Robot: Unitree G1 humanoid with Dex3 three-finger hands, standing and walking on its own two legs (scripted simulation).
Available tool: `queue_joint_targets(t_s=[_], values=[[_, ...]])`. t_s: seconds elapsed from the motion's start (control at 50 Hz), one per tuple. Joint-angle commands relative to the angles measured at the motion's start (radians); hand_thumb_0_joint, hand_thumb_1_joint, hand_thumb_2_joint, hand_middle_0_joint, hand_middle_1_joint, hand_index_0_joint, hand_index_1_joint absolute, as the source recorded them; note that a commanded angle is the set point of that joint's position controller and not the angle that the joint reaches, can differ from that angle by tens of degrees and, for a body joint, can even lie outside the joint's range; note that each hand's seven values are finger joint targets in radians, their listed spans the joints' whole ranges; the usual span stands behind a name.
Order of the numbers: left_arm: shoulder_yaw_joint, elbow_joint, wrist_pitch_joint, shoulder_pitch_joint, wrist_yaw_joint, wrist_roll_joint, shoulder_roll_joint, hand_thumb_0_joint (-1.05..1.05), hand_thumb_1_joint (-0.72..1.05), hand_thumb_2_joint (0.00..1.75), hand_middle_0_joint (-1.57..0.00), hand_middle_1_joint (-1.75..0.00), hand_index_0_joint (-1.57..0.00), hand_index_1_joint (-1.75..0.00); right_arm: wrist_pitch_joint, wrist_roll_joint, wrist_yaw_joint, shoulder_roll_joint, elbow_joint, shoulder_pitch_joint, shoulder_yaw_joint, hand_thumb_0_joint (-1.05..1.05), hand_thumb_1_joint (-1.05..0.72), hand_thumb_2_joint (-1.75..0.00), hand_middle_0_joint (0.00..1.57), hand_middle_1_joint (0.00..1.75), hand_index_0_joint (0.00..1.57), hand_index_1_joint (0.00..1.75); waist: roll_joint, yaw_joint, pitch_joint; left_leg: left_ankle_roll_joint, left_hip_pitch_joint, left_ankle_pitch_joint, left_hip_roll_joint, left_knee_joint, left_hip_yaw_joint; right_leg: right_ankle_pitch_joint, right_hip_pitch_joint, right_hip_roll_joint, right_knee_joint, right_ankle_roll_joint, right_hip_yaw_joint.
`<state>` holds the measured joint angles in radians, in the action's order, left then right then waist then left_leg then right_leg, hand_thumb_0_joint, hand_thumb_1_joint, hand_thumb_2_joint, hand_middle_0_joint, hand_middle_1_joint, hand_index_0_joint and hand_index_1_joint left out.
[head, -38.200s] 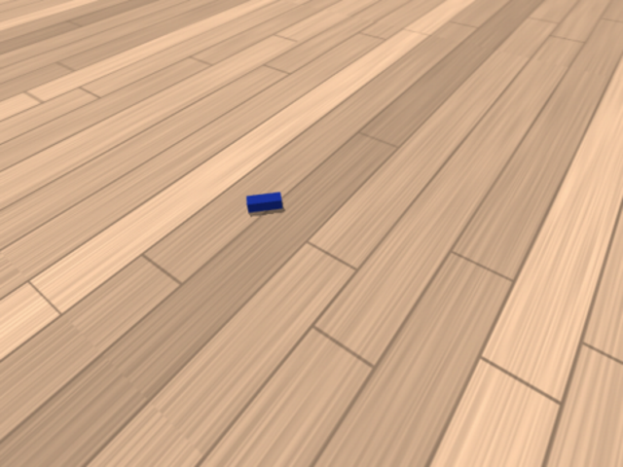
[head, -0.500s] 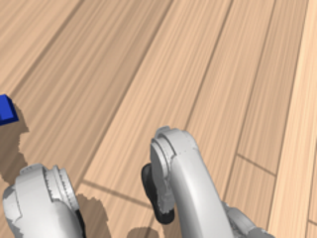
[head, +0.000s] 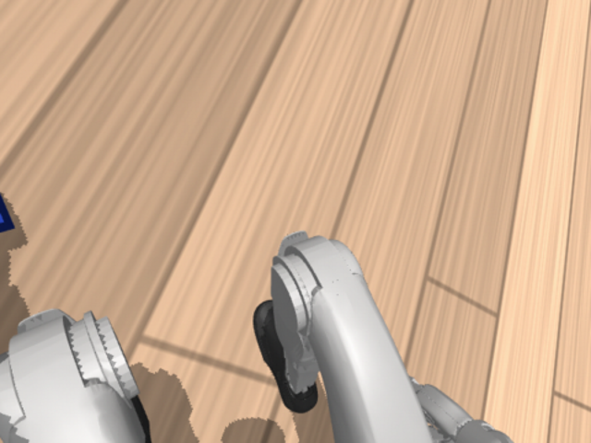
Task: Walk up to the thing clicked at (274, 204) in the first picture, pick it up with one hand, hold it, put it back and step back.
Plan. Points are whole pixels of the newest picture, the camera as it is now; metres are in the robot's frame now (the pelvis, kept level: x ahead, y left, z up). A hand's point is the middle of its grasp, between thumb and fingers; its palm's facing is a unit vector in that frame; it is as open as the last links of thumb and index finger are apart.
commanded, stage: open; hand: left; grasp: from above
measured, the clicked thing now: out of the picture +0.43 +0.33 -0.27
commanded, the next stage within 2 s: withdraw in 0.88 s
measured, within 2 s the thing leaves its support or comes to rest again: neither
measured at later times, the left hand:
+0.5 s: hand out of the picture +0.43 +0.32 -0.25, palm faces -0.45 -0.15 -0.88, open 11.7 cm
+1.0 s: hand out of the picture +0.43 +0.33 -0.24, palm faces -0.46 -0.14 -0.88, open 13.9 cm
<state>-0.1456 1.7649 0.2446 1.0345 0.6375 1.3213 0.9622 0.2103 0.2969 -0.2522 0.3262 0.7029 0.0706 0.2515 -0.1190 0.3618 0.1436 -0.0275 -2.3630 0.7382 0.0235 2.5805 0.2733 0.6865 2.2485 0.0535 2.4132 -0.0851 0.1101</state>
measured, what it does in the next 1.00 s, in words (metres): stands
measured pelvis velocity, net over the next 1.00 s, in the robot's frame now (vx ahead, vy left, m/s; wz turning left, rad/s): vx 0.00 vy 0.00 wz -0.01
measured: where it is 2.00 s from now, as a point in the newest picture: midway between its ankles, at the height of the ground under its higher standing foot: (220, 414)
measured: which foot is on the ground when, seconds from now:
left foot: down 0.00-1.00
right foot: down 0.00-1.00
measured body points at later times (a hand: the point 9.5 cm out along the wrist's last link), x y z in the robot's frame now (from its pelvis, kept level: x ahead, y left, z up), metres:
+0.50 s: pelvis +0.00 +0.00 +0.00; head +0.27 +0.13 +0.33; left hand +0.45 +0.33 -0.20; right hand +0.06 -0.26 -0.06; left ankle +0.06 +0.13 -0.26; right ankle +0.11 -0.13 -0.26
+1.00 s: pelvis +0.00 +0.00 +0.00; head +0.26 +0.13 +0.34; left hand +0.45 +0.33 -0.19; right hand +0.06 -0.25 -0.06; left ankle +0.06 +0.13 -0.26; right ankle +0.11 -0.13 -0.26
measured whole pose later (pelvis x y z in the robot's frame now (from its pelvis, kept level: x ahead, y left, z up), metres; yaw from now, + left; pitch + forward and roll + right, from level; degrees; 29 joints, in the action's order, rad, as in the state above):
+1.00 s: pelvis +0.00 +0.00 +0.00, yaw -1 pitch +28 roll -14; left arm -0.11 1.75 0.25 1.04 0.62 1.32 0.99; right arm 0.21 0.29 -0.26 0.34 0.68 0.07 0.28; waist -0.13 0.37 0.15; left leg -0.02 -2.36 0.73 0.02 2.58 0.28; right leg 0.68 2.24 0.06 2.40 -0.09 0.12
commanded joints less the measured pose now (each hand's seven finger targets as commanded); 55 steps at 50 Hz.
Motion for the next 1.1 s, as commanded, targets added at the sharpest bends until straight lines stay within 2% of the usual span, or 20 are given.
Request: queue_joint_targets(t_s=[0.0, 0.04, 0.06, 0.08, 0.1, 0.12, 0.2, 0.32, 0.36, 0.4, 0.42, 0.46, 0.48, 0.62, 0.72, 0.78, 0.84, 1.0, 1.06, 1.08], values=[[-0.001, -0.103, 0.003, 0.254, 0.037, -0.012, 0.241, 0.00, 0.70, 0.63, -1.04, -0.56, -1.06, -0.54, 0.000, -0.007, 0.009, 0.327, 0.010, 0.175, -0.089, 0.00, -0.90, -0.90, 0.20, 0.30, 0.20, 0.30, 0.491, 0.041, -0.636, 0.031, 0.484, -0.236, 0.020, -0.265, -0.127, -0.278, -0.341, 0.032, -0.193, 0.095, 0.157], [-0.013, -0.086, 0.005, 0.233, 0.040, -0.009, 0.251, 0.00, 0.71, 0.65, -1.05, -0.56, -1.06, -0.55, -0.003, 0.000, 0.010, 0.327, 0.015, 0.174, -0.088, 0.00, -0.90, -0.90, 0.20, 0.30, 0.20, 0.30, 0.476, 0.038, -0.640, 0.032, 0.484, -0.233, 0.020, -0.266, -0.128, -0.275, -0.340, 0.033, -0.200, 0.093, 0.159], [0.014, -0.072, 0.006, 0.243, 0.036, -0.008, 0.226, 0.00, 0.70, 0.65, -1.06, -0.55, -1.06, -0.55, 0.002, 0.000, 0.009, 0.327, 0.014, 0.165, -0.086, 0.00, -0.90, -0.90, 0.20, 0.30, 0.20, 0.30, 0.468, 0.050, -0.613, 0.035, 0.466, -0.216, 0.020, -0.250, -0.132, -0.267, -0.333, 0.032, -0.198, 0.091, 0.153], [0.029, -0.111, 0.013, 0.271, 0.038, -0.013, 0.216, 0.00, 0.62, 0.62, -0.98, -0.57, -0.98, -0.56, 0.005, 0.001, 0.007, 0.323, -0.002, 0.157, -0.080, 0.00, -0.89, -0.90, 0.20, 0.30, 0.20, 0.30, 0.488, 0.045, -0.631, 0.035, 0.472, -0.216, 0.019, -0.262, -0.131, -0.264, -0.339, 0.035, -0.205, 0.093, 0.152], [-0.015, -0.082, 0.008, 0.237, 0.049, -0.012, 0.264, 0.00, 0.54, 0.63, -0.90, -0.57, -0.90, -0.57, 0.000, 0.001, 0.011, 0.335, 0.015, 0.174, -0.085, 0.00, -0.89, -0.90, 0.20, 0.30, 0.20, 0.30, 0.468, 0.040, -0.643, 0.035, 0.477, -0.218, 0.020, -0.264, -0.126, -0.269, -0.356, 0.036, -0.209, 0.091, 0.160], [0.025, -0.084, 0.005, 0.234, 0.040, -0.006, 0.218, 0.00, 0.46, 0.60, -0.82, -0.57, -0.82, -0.55, 0.004, -0.002, 0.007, 0.328, -0.002, 0.165, -0.085, 0.00, -0.89, -0.90, 0.20, 0.30, 0.20, 0.30, 0.475, 0.041, -0.632, 0.035, 0.481, -0.219, 0.018, -0.259, -0.132, -0.267, -0.338, 0.034, -0.200, 0.092, 0.155], [0.003, -0.091, 0.004, 0.246, 0.040, -0.021, 0.245, 0.00, 0.14, 0.54, -0.52, -0.60, -0.55, -0.58, 0.012, -0.002, 0.004, 0.334, 0.011, 0.168, -0.083, 0.00, -0.89, -0.90, 0.20, 0.30, 0.20, 0.30, 0.476, 0.044, -0.620, 0.034, 0.483, -0.229, 0.020, -0.253, -0.129, -0.276, -0.339, 0.032, -0.197, 0.089, 0.160], [0.001, -0.100, 0.008, 0.243, 0.039, -0.024, 0.250, 0.00, -0.16, 0.69, -0.39, -0.69, -0.39, -0.69, 0.015, -0.002, 0.003, 0.336, 0.009, 0.166, -0.087, 0.00, -0.89, -0.90, 0.20, 0.30, 0.20, 0.30, 0.498, 0.035, -0.633, 0.027, 0.495, -0.217, 0.022, -0.271, -0.119, -0.260, -0.338, 0.034, -0.197, 0.094, 0.164], [0.039, -0.112, 0.004, 0.253, 0.031, -0.023, 0.205, 0.00, -0.22, 0.74, -0.34, -0.72, -0.34, -0.73, 0.018, -0.002, -0.002, 0.327, -0.001, 0.154, -0.083, 0.00, -0.89, -0.90, 0.20, 0.30, 0.20, 0.30, 0.500, 0.044, -0.629, 0.027, 0.499, -0.225, 0.022, -0.264, -0.123, -0.271, -0.336, 0.035, -0.192, 0.094, 0.161], [0.010, -0.102, 0.000, 0.232, 0.032, -0.026, 0.238, 0.00, -0.26, 0.77, -0.30, -0.77, -0.30, -0.77, 0.020, -0.001, -0.006, 0.337, 0.009, 0.177, -0.086, 0.00, -0.89, -0.90, 0.20, 0.30, 0.20, 0.30, 0.502, 0.045, -0.647, 0.027, 0.514, -0.256, 0.022, -0.262, -0.122, -0.300, -0.357, 0.037, -0.195, 0.091, 0.164], [0.039, -0.124, 0.000, 0.256, 0.028, -0.029, 0.213, 0.00, -0.30, 0.79, -0.28, -0.78, -0.28, -0.78, 0.023, -0.005, -0.007, 0.333, 0.000, 0.163, -0.081, 0.00, -0.89, -0.90, 0.20, 0.30, 0.20, 0.30, 0.506, 0.044, -0.643, 0.027, 0.511, -0.259, 0.023, -0.255, -0.123, -0.303, -0.350, 0.036, -0.192, 0.092, 0.159], [-0.009, -0.142, -0.001, 0.235, 0.039, -0.028, 0.264, 0.00, -0.32, 0.82, -0.25, -0.81, -0.25, -0.81, 0.016, -0.005, -0.007, 0.343, 0.005, 0.183, -0.087, 0.00, -0.89, -0.90, 0.20, 0.30, 0.20, 0.30, 0.544, 0.026, -0.680, 0.020, 0.535, -0.291, 0.022, -0.278, -0.118, -0.319, -0.370, 0.033, -0.190, 0.096, 0.165], [0.015, -0.098, -0.010, 0.203, 0.034, -0.022, 0.220, 0.00, -0.35, 0.84, -0.24, -0.81, -0.23, -0.82, 0.017, -0.001, -0.010, 0.329, 0.005, 0.174, -0.082, 0.00, -0.89, -0.90, 0.20, 0.30, 0.20, 0.30, 0.533, 0.034, -0.655, 0.018, 0.539, -0.295, 0.023, -0.271, -0.120, -0.323, -0.356, 0.034, -0.176, 0.098, 0.166], [-0.011, -0.112, -0.007, 0.213, 0.029, -0.032, 0.264, 0.00, -0.46, 0.94, -0.12, -0.94, -0.12, -0.94, 0.009, -0.007, -0.004, 0.340, 0.002, 0.177, -0.082, 0.00, -0.89, -0.90, 0.20, 0.30, 0.20, 0.30, 0.506, 0.034, -0.656, 0.028, 0.499, -0.266, 0.024, -0.268, -0.123, -0.306, -0.377, 0.040, -0.204, 0.094, 0.156], [0.023, -0.105, 0.001, 0.234, 0.015, -0.039, 0.222, 0.00, -0.52, 0.99, -0.07, -0.99, -0.07, -0.99, 0.006, -0.015, 0.000, 0.332, -0.011, 0.167, -0.081, 0.00, -0.89, -0.90, 0.20, 0.30, 0.20, 0.30, 0.493, 0.042, -0.628, 0.029, 0.478, -0.230, 0.023, -0.273, -0.123, -0.273, -0.356, 0.038, -0.206, 0.096, 0.153], [0.005, -0.124, 0.007, 0.239, 0.017, -0.027, 0.251, 0.00, -0.51, 0.99, -0.07, -1.01, -0.07, -1.00, 0.000, -0.013, 0.004, 0.340, -0.006, 0.175, -0.080, 0.00, -0.89, -0.90, 0.20, 0.30, 0.20, 0.30, 0.516, 0.040, -0.648, 0.022, 0.506, -0.239, 0.024, -0.281, -0.110, -0.275, -0.334, 0.034, -0.189, 0.098, 0.168], [0.032, -0.089, 0.009, 0.235, 0.010, -0.018, 0.221, 0.00, -0.50, 1.00, -0.07, -1.03, -0.08, -1.02, 0.000, -0.009, 0.006, 0.332, -0.012, 0.163, -0.077, 0.00, -0.89, -0.90, 0.20, 0.30, 0.20, 0.30, 0.486, 0.057, -0.579, 0.025, 0.475, -0.192, 0.022, -0.276, -0.113, -0.243, -0.304, 0.033, -0.194, 0.093, 0.168], [0.018, -0.112, 0.007, 0.249, 0.031, -0.020, 0.249, 0.00, -0.50, 0.97, -0.07, -1.01, -0.08, -1.00, 0.005, -0.006, 0.004, 0.340, -0.009, 0.187, -0.074, 0.00, -0.90, -0.90, 0.20, 0.30, 0.20, 0.30, 0.502, 0.054, -0.634, 0.027, 0.505, -0.259, 0.023, -0.265, -0.119, -0.302, -0.345, 0.034, -0.200, 0.091, 0.162], [0.009, -0.224, -0.005, 0.321, 0.043, -0.020, 0.262, 0.00, -0.50, 0.97, -0.07, -1.01, -0.08, -1.00, 0.017, -0.006, -0.003, 0.335, -0.018, 0.175, -0.079, 0.00, -0.90, -0.90, 0.20, 0.30, 0.20, 0.30, 0.587, 0.033, -0.691, 0.015, 0.568, -0.272, 0.025, -0.279, -0.119, -0.308, -0.328, 0.030, -0.186, 0.097, 0.166], [-0.008, -0.198, -0.021, 0.261, 0.049, -0.022, 0.265, 0.00, -0.51, 0.98, -0.07, -1.01, -0.08, -1.00, 0.017, -0.008, -0.005, 0.336, -0.018, 0.177, -0.085, 0.00, -0.90, -0.90, 0.20, 0.30, 0.20, 0.30, 0.602, 0.020, -0.703, 0.012, 0.583, -0.282, 0.027, -0.290, -0.123, -0.314, -0.344, 0.035, -0.191, 0.101, 0.162]])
